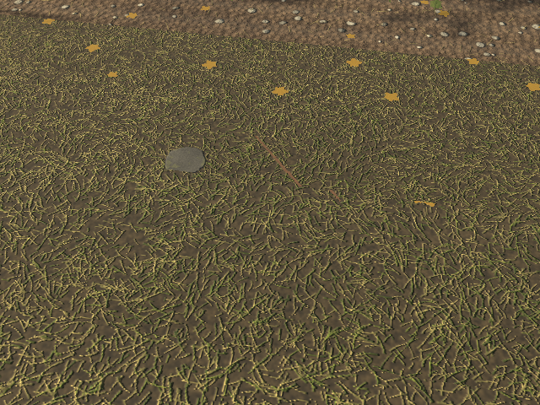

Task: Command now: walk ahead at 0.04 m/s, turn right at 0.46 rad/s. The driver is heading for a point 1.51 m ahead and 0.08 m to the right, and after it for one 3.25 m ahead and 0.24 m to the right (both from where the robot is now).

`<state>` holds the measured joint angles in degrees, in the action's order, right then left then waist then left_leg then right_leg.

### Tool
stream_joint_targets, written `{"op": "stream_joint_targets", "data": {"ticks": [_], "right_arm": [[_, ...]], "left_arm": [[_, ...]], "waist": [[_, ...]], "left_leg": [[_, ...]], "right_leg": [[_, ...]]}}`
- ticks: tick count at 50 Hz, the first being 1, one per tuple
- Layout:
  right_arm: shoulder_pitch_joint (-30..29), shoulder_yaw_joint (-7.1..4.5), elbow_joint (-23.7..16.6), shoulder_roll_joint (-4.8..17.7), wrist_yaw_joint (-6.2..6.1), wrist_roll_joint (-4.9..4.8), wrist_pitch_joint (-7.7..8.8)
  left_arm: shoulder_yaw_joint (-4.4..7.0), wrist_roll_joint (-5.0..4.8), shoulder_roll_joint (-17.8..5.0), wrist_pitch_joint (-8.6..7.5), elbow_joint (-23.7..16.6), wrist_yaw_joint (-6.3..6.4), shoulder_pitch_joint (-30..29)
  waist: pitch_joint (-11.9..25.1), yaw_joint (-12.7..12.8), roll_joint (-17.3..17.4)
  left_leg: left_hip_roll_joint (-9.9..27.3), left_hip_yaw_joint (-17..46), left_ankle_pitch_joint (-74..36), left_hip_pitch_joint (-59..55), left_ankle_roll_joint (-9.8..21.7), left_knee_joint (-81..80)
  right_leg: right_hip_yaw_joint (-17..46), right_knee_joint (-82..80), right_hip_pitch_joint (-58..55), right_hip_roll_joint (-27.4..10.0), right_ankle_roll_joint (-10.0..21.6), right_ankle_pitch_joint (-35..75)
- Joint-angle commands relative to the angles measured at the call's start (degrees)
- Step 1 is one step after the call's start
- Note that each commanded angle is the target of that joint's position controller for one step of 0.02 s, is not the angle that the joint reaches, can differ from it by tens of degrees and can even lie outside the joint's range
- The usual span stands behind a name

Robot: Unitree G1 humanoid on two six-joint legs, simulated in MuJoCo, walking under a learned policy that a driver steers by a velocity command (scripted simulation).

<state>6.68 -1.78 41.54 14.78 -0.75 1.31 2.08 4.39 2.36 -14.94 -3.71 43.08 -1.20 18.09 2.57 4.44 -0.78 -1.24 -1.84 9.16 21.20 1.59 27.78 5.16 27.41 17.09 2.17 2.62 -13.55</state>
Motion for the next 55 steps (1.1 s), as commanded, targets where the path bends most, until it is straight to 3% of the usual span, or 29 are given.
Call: {"op": "stream_joint_targets", "data": {"ticks": [1, 2, 3, 5, 6, 7, 9, 11, 14, 18, 22, 25, 27, 29, 30, 31, 32, 34, 36, 38, 40, 42, 44, 47, 49, 52, 53, 54, 55], "right_arm": [[10.59, -3.38, -2.94, 7.46, -0.19, -1.2, 2.24], [12.59, -4.76, -5.3, 12.35, -1.25, 0.1, 2.99], [12.55, -4.84, -5.2, 10.33, -1.58, 3.74, 3.54], [2.22, -4.46, -7.27, 6.97, -0.59, -0.23, 3.68], [-0.34, -4.06, -8.19, 5.68, -0.2, -1.24, 3.61], [-0.9, -4.58, -8.64, 6.27, -0.14, -0.91, 3.34], [-0.93, -5.42, -9.63, 6.55, -0.46, 0.69, 3.15], [3.39, -6.49, -8.5, 7.37, -1.15, 0.86, 2.93], [7.96, -6.84, -6.61, 6.49, -1.54, 1.24, 3.51], [6.95, -7.73, -6.54, 7.03, -1.7, 1.81, 3.66], [6.99, -8.64, -5.88, 7.7, -2.34, 3.05, 3.32], [7.45, -8.46, -4.25, 6.3, -1.67, 2.47, 2.98], [5.38, -7.62, -2.86, 4.85, -0.63, 1.85, 2.63], [1.1, -4.49, -0.81, 0.11, 2.25, 0.87, 1.93], [7.46, -3.32, 1.41, -3.38, 4.18, 0.77, 1.3], [17.18, -1.99, 2.59, -6.54, 5.25, 0.24, 1.58], [14.36, -3.07, 3.23, -2.45, 4.94, -0.56, 2.3], [6.5, -4.53, 1.51, 3.31, 3.06, 0.32, 2.64], [3.88, -4.43, 0.07, 4.12, 1.37, 0.52, 2.82], [5.75, -4.43, 1.36, 4.06, -0.13, 1.25, 3.0], [8.65, -4.85, 3.33, 4.69, -0.84, 1.93, 2.81], [7.78, -3.62, 3.42, 0.46, 0.48, 2.55, 2.24], [6.17, -2.5, 3.12, -2.01, 3.22, 2.18, 1.15], [3.19, -2.09, 1.22, -0.19, 6.1, 1.42, -0.47], [3.2, -2.62, 0.3, 1.73, 5.83, 1.27, -0.29], [4.18, -4.45, -0.3, 4.85, 4.95, 0.43, 2.05], [6.87, -5.77, -0.21, 8.69, 4.12, 0.35, 2.83], [15.9, -7.04, -0.81, 15.67, 2.92, -0.58, 3.22], [21.73, -7.24, 2.08, 14.25, 2.16, 1.97, 4.61]], "left_arm": [[0.28, 1.11, -3.42, -0.48, -4.44, 0.33, -4.32], [-1.51, 0.76, 2.51, -1.09, -5.92, 0.62, 1.36], [0.09, 0.64, -3.02, -1.13, -4.96, 1.01, -2.25], [2.19, 1.99, -7.95, -0.04, -0.75, 2.14, 0.37], [2.06, 2.86, -6.8, 0.28, 0.32, 1.97, 1.9], [1.29, 3.66, -4.43, 0.33, 0.57, 1.32, 2.47], [0.56, 1.84, -2.13, 0.61, 1.49, -0.05, 2.73], [-0.23, 1.19, -1.04, 1.19, 1.25, -1.18, -0.58], [-0.41, 1.12, -1.98, 2.05, 0.81, -1.12, -2.28], [-1.08, 1.97, -1.94, 2.89, 0.3, -1.92, -4.58], [-1.33, 0.83, -1.69, 3.77, -0.85, -3.68, -6.8], [-0.69, 0.23, -2.12, 3.15, -1.02, -2.54, -8.07], [-0.17, -1.05, -2.11, 2.33, -0.06, -2.1, -7.35], [-0.07, -3.91, -0.44, 1.24, 1.1, -3.82, -3.81], [-0.31, -3.96, -1.06, 0.79, 0.63, -4.47, -1.51], [-0.11, -5.09, -5.44, 0.3, 0.17, -4.01, 1.06], [0.99, -3.52, -7.22, 0.13, 0.42, -3.76, 1.54], [2.67, -2.29, -10.11, -0.67, -1.92, -2.92, -5.82], [4.21, -1.79, -11.24, -0.9, -2.89, -0.84, -5.31], [4.68, -0.51, -8.99, -1.89, -1.82, 2.33, 0.64], [3.4, -0.44, -4.14, -3.12, -2.72, 3.71, -3.43], [2.91, -0.92, -3.02, -3.41, -4.49, 3.82, -11.12], [3.86, -0.19, -4.55, -2.89, -5.69, 4.31, -12.43], [5.38, 1.4, -7.33, -1.87, -5.6, 4.51, -7.18], [5.64, 1.34, -7.93, -1.72, -4.93, 4.26, -5.64], [4.24, 0.93, -5.71, -1.07, -3.24, 3.64, -6.11], [3.51, 0.88, -3.02, -0.81, -3.94, 3.6, -3.61], [1.76, 1.16, 0.75, -1.61, -10.01, 3.7, -6.57], [1.6, 1.28, -1.21, -1.92, -9.99, 2.82, -12.97]], "waist": [[8.12, -8.7, 1.36], [13.5, -6.65, 12.77], [4.9, -8.52, 5.75], [2.54, -3.1, 5.17], [2.68, -1.88, 7.33], [2.31, -1.21, 7.64], [1.56, -2.43, 5.45], [-0.12, -5.8, 5.07], [-0.79, -6.94, 6.01], [-0.98, -7.67, 5.49], [-1.75, -8.17, 5.74], [-1.37, -8.17, 6.96], [-0.52, -6.01, 6.25], [3.16, -1.03, 4.41], [8.27, -2.12, 0.28], [12.64, -5.87, -6.38], [6.19, -3.89, -4.6], [2.31, -4.33, -3.16], [0.3, -3.04, -6.01], [-2.28, 0.1, -10.21], [-4.42, -3.39, -7.37], [-5.81, -6.37, -3.58], [-4.98, -5.07, -2.47], [-4.34, -1.67, -1.68], [-3.89, -1.87, -1.94], [-1.72, -3.96, -0.63], [3.78, -3.89, 6.55], [14.79, -7.14, 18.03], [9.22, -10.73, 6.1]], "left_leg": [[9.31, 7.2, -15.42, -27.37, 11.42, -7.15], [28.06, 27.99, -33.98, -40.23, 28.83, -10.65], [32.01, 30.51, -29.93, -32.6, 27.65, -14.88], [22.11, 15.19, -20.97, -20.93, 17.68, -16.32], [19.54, 10.6, -21.71, -16.64, 15.78, -16.28], [18.01, 6.8, -22.05, -12.24, 14.84, -16.52], [15.78, 1.4, -16.46, -9.56, 14.1, -17.58], [15.92, 0.51, -6.82, -13.08, 14.25, -19.02], [21.46, 3.5, -2.98, -19.36, 16.01, -20.95], [21.81, -0.16, -1.62, -20.24, 16.16, -21.94], [23.11, -2.47, -0.61, -20.58, 15.4, -22.43], [21.9, -1.66, 1.96, -20.64, 13.49, -21.07], [19.87, -2.84, 2.09, -18.33, 10.64, -17.4], [15.37, -6.82, -1.23, -2.73, 3.98, -10.88], [11.65, -10.09, 3.14, 0.26, -1.99, -5.23], [9.46, -8.33, 14.12, 5.46, -6.21, -1.23], [8.64, -5.87, 13.02, 7.39, -7.13, 1.2], [7.18, -6.04, 5.7, 5.43, -5.97, 4.73], [6.2, -4.16, 8.21, 8.28, -3.47, 9.28], [6.46, 0.71, 21.88, 16.09, -1.74, 25.1], [7.53, 5.88, 22.14, 15.75, -0.79, 37.64], [7.19, 2.67, 12.39, 11.42, -0.61, 30.12], [7.36, -0.15, 5.21, 6.03, -0.38, 23.46], [7.96, -0.84, 5.98, 6.6, -0.6, 14.63], [7.21, -0.96, 5.88, 5.27, 0.14, 10.27], [2.36, -2.88, -10.85, -8.8, 5.32, -1.2], [7.27, 3.72, -28.5, -20.07, 10.69, -2.53], [21.85, 29.28, -34.09, -36.97, 24.31, -7.91], [22.55, 33.98, -22.94, -37.34, 23.15, -9.52]], "right_leg": [[12.0, -0.2, 11.61, -6.32, 5.32, -2.93], [1.87, 13.31, 23.62, 3.47, -1.48, -20.09], [2.43, 23.25, 30.11, 0.63, -5.07, -24.36], [0.18, 31.35, 23.99, -1.5, -7.16, -14.37], [-0.6, 33.93, 20.7, -1.5, -7.47, -9.89], [-2.68, 38.25, 17.92, -1.32, -7.36, -6.72], [-5.45, 38.6, 17.52, -1.0, -7.66, -1.26], [-6.77, 29.32, 20.29, -2.97, -8.26, 2.71], [-4.21, 24.96, 24.01, -6.07, -7.93, 3.61], [-7.54, 17.47, 20.71, -7.22, -5.48, 1.3], [-8.79, 11.78, 16.13, -7.52, -3.03, 0.79], [-8.16, 8.25, 12.78, -5.58, -1.3, -0.83], [-8.12, 0.08, 6.42, -4.31, 0.32, 4.15], [-8.57, -10.72, -18.22, -3.56, 1.51, 21.01], [-3.72, -8.1, -28.6, -9.06, 4.22, 35.85], [6.67, -2.44, -35.86, -20.07, 12.29, 50.69], [8.53, -3.53, -27.37, -21.47, 12.27, 36.09], [1.68, -4.27, -15.21, -15.68, 8.22, 19.1], [4.43, -8.23, -11.81, -19.66, 12.73, 12.13], [12.22, -15.17, -13.15, -28.54, 19.25, 3.69], [7.9, -19.07, -8.34, -28.94, 17.34, 1.36], [-2.75, -20.4, -5.2, -22.41, 11.73, 2.42], [-9.8, -19.8, -4.09, -18.39, 8.3, 3.62], [-10.67, -18.88, -11.35, -21.15, 10.0, 4.54], [-10.32, -17.06, -13.76, -23.47, 10.23, 2.58], [-13.57, -9.35, -7.57, -21.01, 4.65, -6.05], [-19.83, 0.81, -3.19, -14.74, -1.07, -11.07], [-19.92, 17.92, 9.8, -3.58, -6.22, -27.73], [-6.11, 22.75, 20.23, -2.25, -5.25, -31.62]]}}
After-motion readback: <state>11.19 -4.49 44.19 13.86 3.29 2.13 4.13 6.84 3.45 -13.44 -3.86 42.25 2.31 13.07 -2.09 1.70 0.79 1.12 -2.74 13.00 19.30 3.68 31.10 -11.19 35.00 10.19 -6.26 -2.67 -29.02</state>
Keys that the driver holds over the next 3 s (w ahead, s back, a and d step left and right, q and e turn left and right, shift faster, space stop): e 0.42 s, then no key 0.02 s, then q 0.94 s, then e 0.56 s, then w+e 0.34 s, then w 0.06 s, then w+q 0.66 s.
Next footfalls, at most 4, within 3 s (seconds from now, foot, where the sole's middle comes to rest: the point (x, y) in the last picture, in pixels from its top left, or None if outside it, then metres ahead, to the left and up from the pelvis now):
0.02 left None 0.08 0.11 -0.78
0.58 right None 0.05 -0.17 -0.78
1.04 left None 0.17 0.09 -0.78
1.56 right None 0.24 -0.14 -0.78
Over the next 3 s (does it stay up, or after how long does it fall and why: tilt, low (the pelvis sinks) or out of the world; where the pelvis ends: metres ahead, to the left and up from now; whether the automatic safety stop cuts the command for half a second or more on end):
stays up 0.57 -0.14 -0.02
